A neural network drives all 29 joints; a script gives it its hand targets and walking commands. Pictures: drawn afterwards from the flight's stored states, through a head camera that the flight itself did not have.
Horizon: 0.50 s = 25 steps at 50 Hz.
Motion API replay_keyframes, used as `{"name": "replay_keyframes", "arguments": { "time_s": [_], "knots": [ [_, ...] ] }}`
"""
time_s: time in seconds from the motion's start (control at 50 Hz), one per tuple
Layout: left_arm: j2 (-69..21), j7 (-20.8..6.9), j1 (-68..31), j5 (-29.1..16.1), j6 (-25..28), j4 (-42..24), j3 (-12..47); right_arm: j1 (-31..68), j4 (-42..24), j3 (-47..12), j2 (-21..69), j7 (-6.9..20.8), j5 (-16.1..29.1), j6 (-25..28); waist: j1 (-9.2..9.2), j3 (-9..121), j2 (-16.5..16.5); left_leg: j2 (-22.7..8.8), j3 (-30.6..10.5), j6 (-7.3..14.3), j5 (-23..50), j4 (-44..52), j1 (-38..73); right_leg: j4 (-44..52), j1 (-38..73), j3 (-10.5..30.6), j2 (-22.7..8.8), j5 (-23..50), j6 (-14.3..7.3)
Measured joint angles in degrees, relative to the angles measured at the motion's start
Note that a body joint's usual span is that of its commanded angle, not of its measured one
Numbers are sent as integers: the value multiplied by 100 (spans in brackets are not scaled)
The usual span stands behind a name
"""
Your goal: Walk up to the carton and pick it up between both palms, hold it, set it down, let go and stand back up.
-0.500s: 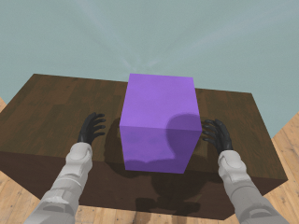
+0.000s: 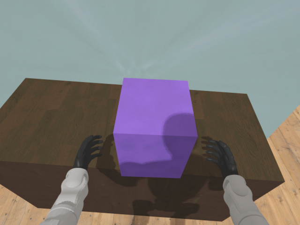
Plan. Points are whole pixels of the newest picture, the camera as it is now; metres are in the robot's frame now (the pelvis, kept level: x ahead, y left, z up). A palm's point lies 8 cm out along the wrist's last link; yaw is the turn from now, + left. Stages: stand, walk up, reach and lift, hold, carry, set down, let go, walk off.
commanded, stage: set down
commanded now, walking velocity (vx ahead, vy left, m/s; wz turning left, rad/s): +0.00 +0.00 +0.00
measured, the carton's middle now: (153, 130) +0.43 +0.02 -0.01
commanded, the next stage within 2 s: let go in 0.94 s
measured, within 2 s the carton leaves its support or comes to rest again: neither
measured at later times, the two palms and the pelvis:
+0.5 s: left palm (75, 199) +0.22 +0.21 -0.05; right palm (229, 205) +0.22 -0.19 -0.04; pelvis -0.01 +0.00 +0.00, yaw +0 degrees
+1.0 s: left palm (69, 216) +0.18 +0.22 -0.07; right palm (231, 222) +0.19 -0.20 -0.06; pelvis -0.01 +0.01 +0.00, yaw -1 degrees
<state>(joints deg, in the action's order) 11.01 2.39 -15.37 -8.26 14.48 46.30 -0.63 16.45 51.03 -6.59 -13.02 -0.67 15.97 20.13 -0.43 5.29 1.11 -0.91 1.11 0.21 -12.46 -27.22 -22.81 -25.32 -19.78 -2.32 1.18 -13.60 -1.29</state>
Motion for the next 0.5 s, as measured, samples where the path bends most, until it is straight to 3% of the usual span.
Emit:
{"name": "replay_keyframes", "arguments": {
  "time_s": [0.28, 0.5],
  "knots": [
    [-2, -53, 584, 239, -268, -264, -46, -393, 41, 7, 101, -10, -249, -117, -53, -254, -16, 10, -38, 3, 51, 161, 525, 236, 569, 10, 13, 81, 6],
    [-77, 118, 1386, 276, -251, -581, 146, -1213, -211, 241, 335, 54, -602, -153, -9, -606, 8, 5, -26, 11, 55, 129, 869, 217, 912, 42, 24, 99, 10]
  ]
}}
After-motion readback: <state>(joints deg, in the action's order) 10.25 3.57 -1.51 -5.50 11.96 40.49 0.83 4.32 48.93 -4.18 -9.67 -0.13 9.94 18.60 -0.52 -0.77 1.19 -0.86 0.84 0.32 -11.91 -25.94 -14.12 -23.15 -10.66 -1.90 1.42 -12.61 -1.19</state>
